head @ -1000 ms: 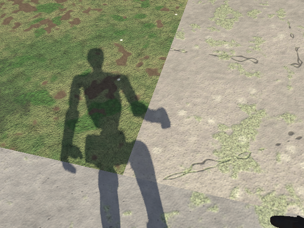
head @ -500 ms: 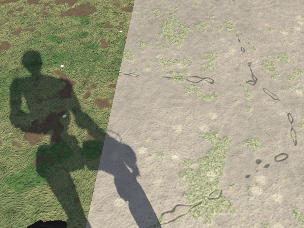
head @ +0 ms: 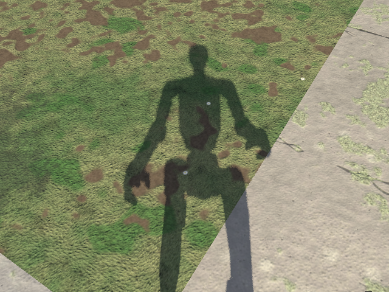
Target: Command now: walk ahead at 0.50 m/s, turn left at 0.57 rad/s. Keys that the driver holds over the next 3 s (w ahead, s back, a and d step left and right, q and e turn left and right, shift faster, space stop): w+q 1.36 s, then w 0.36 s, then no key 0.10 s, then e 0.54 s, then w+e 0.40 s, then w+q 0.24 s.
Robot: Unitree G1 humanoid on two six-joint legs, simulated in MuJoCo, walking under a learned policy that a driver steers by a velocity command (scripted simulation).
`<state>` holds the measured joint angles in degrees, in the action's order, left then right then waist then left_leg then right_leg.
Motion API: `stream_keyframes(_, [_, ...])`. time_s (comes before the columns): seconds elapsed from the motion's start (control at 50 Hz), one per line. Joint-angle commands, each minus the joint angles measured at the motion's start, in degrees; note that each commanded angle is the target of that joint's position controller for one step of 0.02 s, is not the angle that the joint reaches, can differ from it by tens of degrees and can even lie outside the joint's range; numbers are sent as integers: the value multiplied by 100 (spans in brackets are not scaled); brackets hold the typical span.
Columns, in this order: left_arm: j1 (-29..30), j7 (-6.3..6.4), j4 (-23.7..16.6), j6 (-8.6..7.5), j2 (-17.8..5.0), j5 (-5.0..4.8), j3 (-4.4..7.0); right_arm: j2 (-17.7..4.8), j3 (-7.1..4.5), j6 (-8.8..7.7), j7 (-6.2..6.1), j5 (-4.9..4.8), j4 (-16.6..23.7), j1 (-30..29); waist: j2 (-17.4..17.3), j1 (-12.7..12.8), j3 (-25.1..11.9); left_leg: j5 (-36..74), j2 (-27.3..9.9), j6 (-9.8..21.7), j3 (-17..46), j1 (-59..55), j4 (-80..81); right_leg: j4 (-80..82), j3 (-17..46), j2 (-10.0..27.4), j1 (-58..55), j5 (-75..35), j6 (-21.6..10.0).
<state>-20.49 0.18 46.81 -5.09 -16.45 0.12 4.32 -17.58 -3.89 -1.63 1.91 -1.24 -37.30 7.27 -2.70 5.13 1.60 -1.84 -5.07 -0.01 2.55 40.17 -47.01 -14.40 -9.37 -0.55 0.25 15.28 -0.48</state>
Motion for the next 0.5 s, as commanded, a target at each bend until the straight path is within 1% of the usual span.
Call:
stream_keyframes(0.02, [308,33,-325,-55,-974,-74,213,-54,62,-80,123,-17,575,-619,543,-69,303,297,1,133,-216,-96,661,532,424,1568,84,-1987,-801])
stream_keyframes(0.06, [203,32,-233,10,-1075,-132,245,-133,41,-75,178,-28,715,-816,569,-80,349,-44,90,295,-370,-162,924,331,259,1673,-253,-2463,-711])
stream_keyframes(0.08, [204,39,-216,48,-1147,-147,262,-206,8,-67,196,-19,760,-802,624,-158,278,-317,225,408,-515,-382,1021,73,134,1682,-376,-3236,-651])
stream_keyframes(0.1, [197,58,-211,86,-1250,-166,289,-311,-46,-48,198,2,772,-675,745,-284,101,-632,428,531,-702,-748,1044,-330,16,1674,-479,-4290,-594])
stream_keyframes(0.12, [197,81,-212,133,-1345,-182,313,-478,-138,-24,186,14,713,-283,834,-543,-190,-891,670,673,-864,-1357,1081,-1016,-101,1631,-495,-5231,-532])
stream_keyframes(0.14, [258,110,-238,172,-1339,-200,299,-731,-297,-2,141,-2,500,590,748,-1051,-647,-642,919,880,-931,-2599,1412,-2137,-274,1474,-115,-5503,-389])
stream_keyframes(0.16, [194,142,-325,150,-1165,-108,216,-1126,-492,59,28,-23,245,1619,377,-1510,-1169,-519,625,1146,-210,-4415,1493,-3775,-272,1265,1204,-4200,-154])
stream_keyframes(0.18, [-429,37,-678,19,-256,155,-87,-1839,-569,23,-36,-72,276,1461,-1303,-736,-1678,-1201,-1015,2193,3036,-6425,1824,-5939,85,183,3899,1559,209])
stream_keyframes(0.2, [126,-41,-757,-209,-682,-38,-55,-1413,-437,-53,-25,-30,459,1736,-717,-1201,-2583,-2230,-1446,2490,4653,-6686,2819,-6646,1446,-21,4504,1915,158])
stream_keyframes(0.22, [781,-71,-948,-300,-997,-259,34,-1090,-338,-129,1,29,353,1555,-347,-1291,-1681,-1855,-1257,2126,3808,-6109,3003,-6548,1496,241,4933,1298,56])
stream_keyframes(0.24, [888,-36,-992,-348,-902,-213,-11,-956,-292,-169,-3,10,355,1214,28,-1027,-1101,-1295,-1016,1938,3111,-5208,3013,-6048,1449,469,4762,770,9])
stream_keyframes(0.26, [865,13,-916,-342,-889,-56,3,-778,-231,-175,-14,19,415,807,231,-756,-743,-624,-781,1786,2552,-4368,3038,-5576,1438,644,4367,496,57])
stream_keyframes(0.28, [723,20,-887,-283,-933,19,41,-662,-183,-187,-31,94,498,564,96,-524,-619,-83,-614,1744,2219,-3776,3149,-5311,1488,761,3927,301,97])
stream_keyframes(0.3, [650,13,-874,-211,-917,47,50,-636,-173,-194,-44,120,520,455,42,-408,-556,147,-520,1750,2095,-3428,3278,-5136,1472,777,3686,217,156])
stream_keyframes(0.34, [662,16,-864,-102,-745,93,14,-671,-183,-231,-93,84,419,500,73,-348,-431,657,-413,1790,1754,-2933,3387,-4710,1341,737,3542,46,315])
stream_keyframes(0.38, [1050,24,-990,-59,-584,119,-45,-792,-214,-229,-171,70,298,667,83,-438,-250,813,-244,1716,1458,-2640,3425,-4043,1265,638,3601,-542,451])
stream_keyframes(0.44, [1775,-28,-1146,-89,-388,93,-134,-836,-228,-176,-243,14,144,924,-67,-724,-143,329,82,1391,1183,-2427,3309,-2633,1220,360,3243,-1754,465])
stream_keyframes(0.46, [1991,-58,-1192,-108,-364,65,-150,-857,-233,-159,-258,0,96,1029,-96,-815,-127,124,111,1321,1206,-2390,3277,-2269,1201,251,3062,-2006,454])
stream_keyframes(0.5, [2304,-113,-1288,-147,-428,-7,-138,-905,-247,-138,-269,-26,-16,1255,-151,-936,-95,-186,7,1269,1462,-2506,3176,-1876,1257,124,2865,-2166,418])
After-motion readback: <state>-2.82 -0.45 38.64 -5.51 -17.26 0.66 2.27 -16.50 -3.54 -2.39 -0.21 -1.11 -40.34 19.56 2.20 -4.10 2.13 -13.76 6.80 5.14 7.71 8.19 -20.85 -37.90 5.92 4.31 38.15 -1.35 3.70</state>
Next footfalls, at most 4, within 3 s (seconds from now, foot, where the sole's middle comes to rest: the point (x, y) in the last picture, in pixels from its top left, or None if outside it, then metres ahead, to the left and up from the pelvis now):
0.16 left None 0.26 0.13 -0.78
0.64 right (219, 261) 0.58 0.01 -0.78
1.16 left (117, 231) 0.67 0.39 -0.78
1.64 right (114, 155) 1.01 0.48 -0.78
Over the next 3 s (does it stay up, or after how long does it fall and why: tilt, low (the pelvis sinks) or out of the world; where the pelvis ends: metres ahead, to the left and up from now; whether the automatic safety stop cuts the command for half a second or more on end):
stays up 1.16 0.70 -0.02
